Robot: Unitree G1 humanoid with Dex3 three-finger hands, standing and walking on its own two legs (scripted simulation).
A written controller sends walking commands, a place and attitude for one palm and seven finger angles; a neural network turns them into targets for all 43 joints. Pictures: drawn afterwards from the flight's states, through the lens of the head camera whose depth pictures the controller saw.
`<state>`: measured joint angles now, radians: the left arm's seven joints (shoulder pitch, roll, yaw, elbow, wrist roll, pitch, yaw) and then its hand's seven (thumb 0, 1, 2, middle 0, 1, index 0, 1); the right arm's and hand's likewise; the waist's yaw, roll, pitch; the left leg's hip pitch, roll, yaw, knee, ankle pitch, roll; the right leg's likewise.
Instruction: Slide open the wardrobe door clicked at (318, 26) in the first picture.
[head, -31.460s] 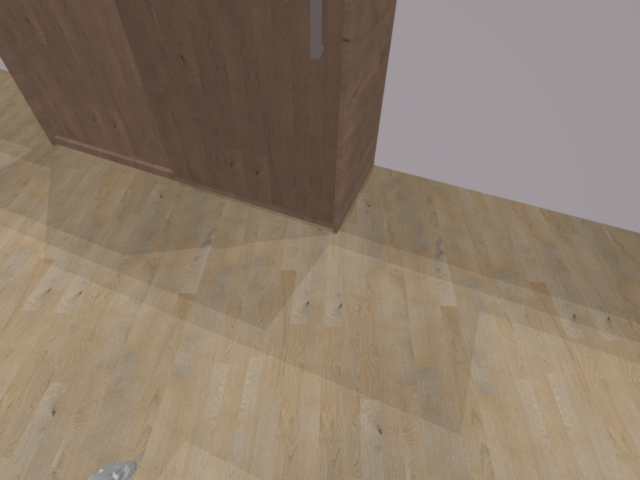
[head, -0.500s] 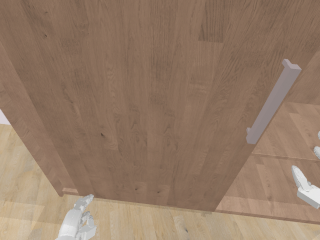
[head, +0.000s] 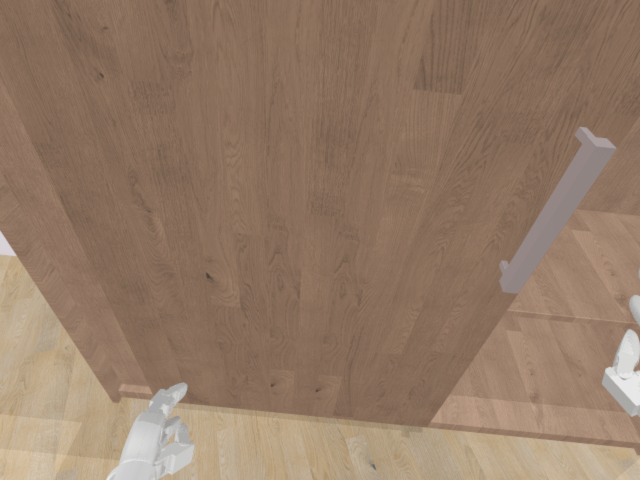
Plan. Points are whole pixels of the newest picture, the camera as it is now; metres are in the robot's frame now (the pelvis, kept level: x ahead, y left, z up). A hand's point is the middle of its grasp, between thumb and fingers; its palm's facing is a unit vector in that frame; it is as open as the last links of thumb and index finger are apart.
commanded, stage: step back with the hand held close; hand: right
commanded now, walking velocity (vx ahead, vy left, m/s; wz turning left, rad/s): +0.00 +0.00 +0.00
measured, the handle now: (542, 218) +0.45 -0.34 +0.13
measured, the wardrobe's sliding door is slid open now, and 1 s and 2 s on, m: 0.68 0.68 0.68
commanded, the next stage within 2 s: stop stepping back and stand still in 1.06 s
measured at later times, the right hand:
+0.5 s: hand out of the picture +0.17 -0.30 +0.16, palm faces +0.36 +0.81 -0.46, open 7.4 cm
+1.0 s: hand out of the picture +0.07 -0.38 +0.17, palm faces +0.50 +0.78 -0.37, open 7.4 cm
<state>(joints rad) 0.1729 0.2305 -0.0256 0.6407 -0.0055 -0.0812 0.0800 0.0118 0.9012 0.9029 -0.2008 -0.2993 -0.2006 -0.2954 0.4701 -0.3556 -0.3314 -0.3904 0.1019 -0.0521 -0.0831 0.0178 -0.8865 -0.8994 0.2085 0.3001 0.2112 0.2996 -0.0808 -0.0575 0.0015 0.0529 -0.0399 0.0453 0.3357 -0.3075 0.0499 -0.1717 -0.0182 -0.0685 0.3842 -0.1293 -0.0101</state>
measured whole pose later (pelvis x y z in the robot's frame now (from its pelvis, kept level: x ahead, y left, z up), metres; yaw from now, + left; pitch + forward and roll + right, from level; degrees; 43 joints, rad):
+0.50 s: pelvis -0.04 -0.04 -0.01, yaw +1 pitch +0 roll +2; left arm 0.19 0.24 -0.01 0.52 -0.02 0.03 0.09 0.01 0.90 0.90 -0.20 -0.30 -0.20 -0.30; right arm 0.55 -0.45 -0.41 -0.50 0.08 -0.14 -0.12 0.02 -0.89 -0.90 0.21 0.30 0.22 0.30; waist -0.01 -0.01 0.01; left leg -0.15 -0.04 0.03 0.44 -0.28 0.00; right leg -0.37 -0.03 -0.09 0.48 -0.11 -0.06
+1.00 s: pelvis -0.12 -0.10 -0.01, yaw -4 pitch -1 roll +6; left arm 0.15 0.19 -0.01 0.58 0.00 -0.09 0.07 0.01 0.90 0.90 -0.20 -0.30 -0.20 -0.30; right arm 0.43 -0.42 -0.41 -0.51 0.05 -0.21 -0.14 0.02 -0.89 -0.90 0.21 0.30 0.21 0.30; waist -0.04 -0.03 0.03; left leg -0.25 -0.07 -0.02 0.53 -0.40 0.04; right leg -0.44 0.02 -0.07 0.37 -0.03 -0.06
